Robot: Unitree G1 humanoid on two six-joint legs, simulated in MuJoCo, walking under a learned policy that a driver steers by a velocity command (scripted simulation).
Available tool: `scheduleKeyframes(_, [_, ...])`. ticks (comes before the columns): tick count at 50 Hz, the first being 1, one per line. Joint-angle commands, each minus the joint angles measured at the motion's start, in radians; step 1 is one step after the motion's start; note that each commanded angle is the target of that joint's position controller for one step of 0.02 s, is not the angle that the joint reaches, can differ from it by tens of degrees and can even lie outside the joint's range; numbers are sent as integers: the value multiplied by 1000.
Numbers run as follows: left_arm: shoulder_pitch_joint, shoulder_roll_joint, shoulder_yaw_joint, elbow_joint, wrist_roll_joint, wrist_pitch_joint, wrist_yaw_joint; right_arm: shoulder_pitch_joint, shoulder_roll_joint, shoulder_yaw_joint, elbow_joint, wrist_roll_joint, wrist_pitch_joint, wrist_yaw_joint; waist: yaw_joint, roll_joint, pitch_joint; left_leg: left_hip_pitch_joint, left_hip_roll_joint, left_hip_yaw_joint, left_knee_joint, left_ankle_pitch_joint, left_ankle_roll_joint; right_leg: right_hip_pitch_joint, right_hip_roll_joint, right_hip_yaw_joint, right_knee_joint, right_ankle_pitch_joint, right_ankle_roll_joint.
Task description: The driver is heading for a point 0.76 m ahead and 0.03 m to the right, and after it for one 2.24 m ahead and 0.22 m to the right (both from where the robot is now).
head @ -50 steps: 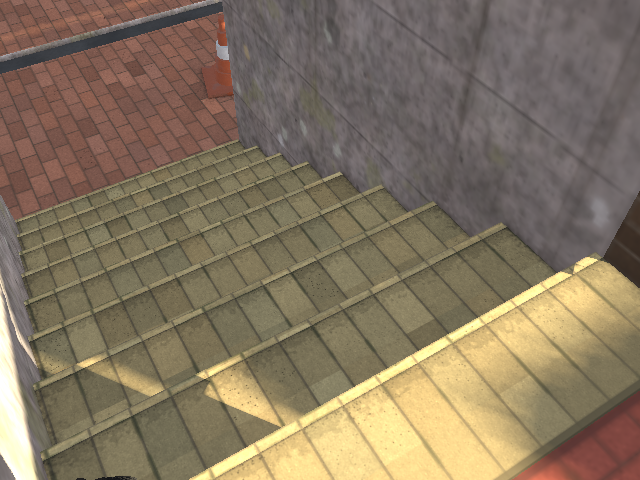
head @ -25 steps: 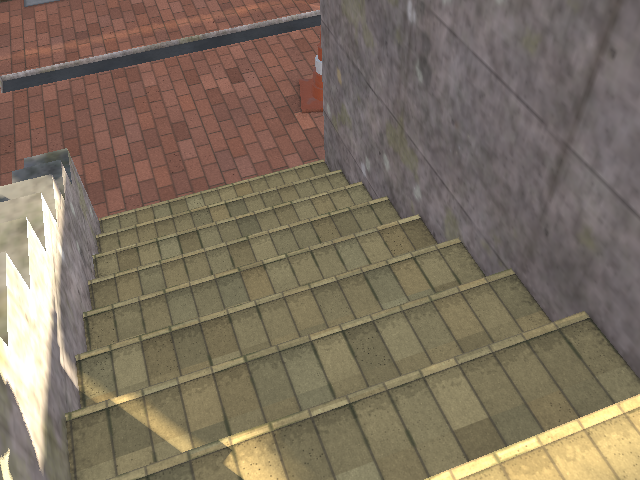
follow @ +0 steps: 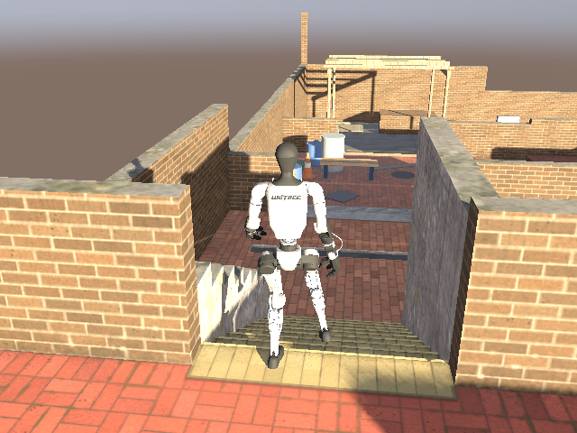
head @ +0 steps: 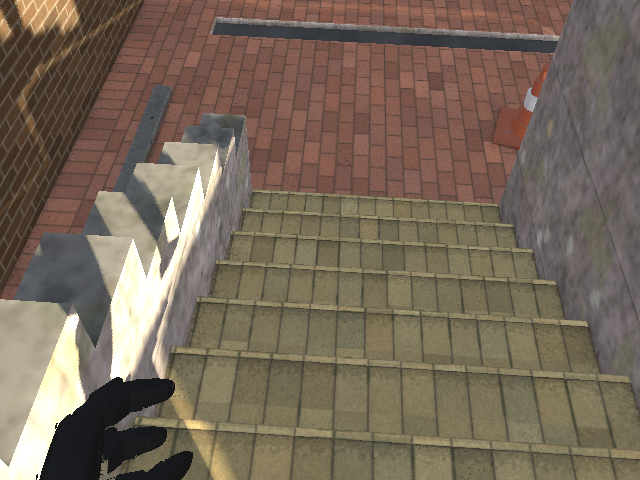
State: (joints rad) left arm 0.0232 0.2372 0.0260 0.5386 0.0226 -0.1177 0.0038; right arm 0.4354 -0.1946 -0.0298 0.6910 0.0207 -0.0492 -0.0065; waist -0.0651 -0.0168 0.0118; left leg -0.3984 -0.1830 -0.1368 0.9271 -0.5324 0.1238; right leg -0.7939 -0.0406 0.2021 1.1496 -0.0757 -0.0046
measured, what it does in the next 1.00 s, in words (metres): goes down: right foot 0.17 m lower, then left foot 0.17 m lower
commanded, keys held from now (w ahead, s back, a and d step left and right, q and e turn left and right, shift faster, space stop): w+q+shift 0.20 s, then w+shift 0.30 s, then shift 0.14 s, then e+shift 0.36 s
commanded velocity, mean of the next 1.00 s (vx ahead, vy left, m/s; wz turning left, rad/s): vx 0.68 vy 0.00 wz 0.24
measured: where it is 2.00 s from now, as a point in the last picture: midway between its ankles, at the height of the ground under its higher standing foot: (273, 406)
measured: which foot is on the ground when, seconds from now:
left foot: down 0.00-0.18, up 0.20-0.72, down 0.74-1.00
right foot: up 0.00-0.18, down 0.20-0.72, up 0.74-1.00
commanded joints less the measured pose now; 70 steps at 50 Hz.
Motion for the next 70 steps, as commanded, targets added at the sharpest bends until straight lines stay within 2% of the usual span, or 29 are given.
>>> scheduleKeyframes(1, [-3,110,37,-55,38,-7,-25,-60,-136,-31,-67,41,-10,-69,49,-1,-18,-137,108,-299,-140,225,150,138,31,-41,-321,465,-8])
scheduleKeyframes(5, [-47,67,47,-97,-23,10,-52,-56,-159,-43,-24,19,43,-86,10,186,-38,-154,63,-281,-122,67,86,522,94,-55,-556,474,32])
scheduleKeyframes(8, [408,185,122,44,-55,12,-47,-270,-138,-30,-94,6,58,-74,287,192,-99,-94,26,-267,297,321,3,873,-7,-63,-642,511,48])
scheduleKeyframes(9, [639,220,138,143,-40,2,-46,-335,-112,-16,-116,11,42,-53,400,109,-127,-140,18,-196,617,332,-57,1058,-84,-73,-750,639,49])
scheduleKeyframes(10, [713,163,121,205,-39,-1,-49,-207,-4,5,-81,6,37,-40,351,-34,-61,-282,-43,-193,961,-180,-79,1099,-190,69,-844,435,19])
scheduleKeyframes(11, [629,148,77,204,11,-22,-64,-74,80,19,-104,3,20,-28,197,-475,-29,-617,-29,-197,1290,-365,-51,1209,-160,-3,-368,1094,101])
scheduleKeyframes(12, [559,152,73,206,15,-15,-66,93,61,14,-85,50,6,-26,80,-617,-86,-738,30,-146,1397,-302,-63,1178,-255,190,-428,1103,34])
scheduleKeyframes(14, [496,33,51,214,-12,5,-73,-70,-27,-11,-70,55,5,-23,80,-63,11,-744,127,-46,1180,15,-35,897,-211,122,-549,651,-47])
scheduleKeyframes(15, [463,184,76,258,-24,-2,-70,-98,-4,8,-144,73,5,-23,27,-175,29,-774,192,-44,1177,58,-34,724,-356,467,-677,221,-194])
scheduleKeyframes(17, [361,57,26,252,-12,-33,-48,-269,-85,-7,-153,72,17,-31,27,93,167,-731,245,-226,839,312,-5,452,-291,395,-665,-123,-134])
scheduleKeyframes(21, [433,165,40,320,-9,-21,10,-303,-65,-2,-178,-21,8,-10,43,-28,86,-545,236,-128,329,579,-83,433,-191,228,-698,11,-200])
scheduleKeyframes(27, [796,37,-4,458,-35,19,36,-569,-46,1,-231,-15,-27,74,237,-65,165,-949,260,-2,-14,749,-26,991,-152,140,-511,122,-127])
scheduleKeyframes(31, [646,45,-25,417,-40,81,40,-633,12,17,-224,-19,-64,146,249,-73,154,-48,159,196,-347,1170,-64,417,-29,-95,-579,-10,-114])
scheduleKeyframes(34, [606,89,-1,421,-53,95,40,-408,-73,-22,-125,-10,-45,95,131,-93,83,124,179,87,-517,1065,-97,628,-9,-33,-241,128,-102])
scheduleKeyframes(36, [447,104,30,419,-47,73,23,86,-190,-81,53,-35,-53,83,-169,-26,-118,613,275,67,-566,1346,-63,481,60,-86,334,183,11])
scheduleKeyframes(37, [514,36,36,415,-56,68,31,171,-196,-52,112,-65,-56,73,-142,242,-147,833,447,-7,-433,1898,-6,211,213,-77,755,-839,55])
scheduleKeyframes(38, [753,-24,18,414,-95,69,9,138,-159,-32,115,-64,-65,74,-19,286,-340,1074,653,-201,-171,1988,179,-12,154,123,786,-765,88])
scheduleKeyframes(39, [693,-18,-2,344,-106,79,8,44,-181,-55,127,-27,-60,85,-2,270,-443,950,670,-343,-338,1279,251,5,53,96,547,-558,76])
scheduleKeyframes(40, [611,19,20,351,-87,100,21,-107,-60,-26,66,-39,-61,87,12,110,-286,725,605,-259,-413,1221,222,36,5,41,505,-557,76])
scheduleKeyframes(42, [513,70,67,329,-46,115,51,-256,-99,-31,31,-24,-72,54,82,-15,-76,340,508,-2,-465,1451,107,138,33,-35,348,-421,79])
scheduleKeyframes(45, [432,27,61,187,-34,132,42,-348,-178,-55,27,-48,-25,-26,168,181,-95,143,580,65,-452,1590,155,156,-12,-80,78,-120,92])
scheduleKeyframes(47, [368,86,57,134,-17,152,16,-384,-214,-47,1,-59,-3,-54,160,118,-252,224,634,93,-386,1578,191,158,-8,-85,208,89,106])
scheduleKeyframes(51, [263,142,89,79,-30,224,1,-398,-195,-37,-25,14,19,-68,154,81,-120,158,596,254,-408,971,51,91,-13,-85,187,245,97])
scheduleKeyframes(60, [-18,151,98,-37,-88,212,-94,-199,-156,-51,-41,-26,75,-88,-40,66,7,82,619,388,-63,101,-88,235,-52,-228,-581,521,49])
scheduleKeyframes(64, [296,153,134,112,-100,160,-73,-244,-179,-64,11,19,93,-60,150,27,-28,-148,594,477,275,54,-134,642,43,-357,-699,353,-25])
scheduleKeyframes(66, [418,411,198,224,-27,112,-86,-224,-158,-77,24,7,85,-75,182,-328,-17,-563,394,448,1019,-489,-222,899,-24,-92,-501,897,-95])
scheduleKeyframes(67, [402,501,204,206,-6,90,-127,-228,-142,-72,-48,24,36,-83,163,-434,-221,-705,301,268,1302,-562,-259,984,-191,310,-555,1014,-313])
scheduleKeyframes(68, [461,474,198,200,-23,85,-128,-322,-117,-60,-124,50,-2,-95,200,-260,-354,-825,266,137,1358,-488,-256,1112,-306,525,-677,802,-430])
scheduleKeyframes(70, [387,401,157,186,-46,119,-51,-498,-72,-28,-180,16,-16,-115,190,-49,-347,-977,243,11,1328,-287,-222,1101,-355,709,-807,153,-394])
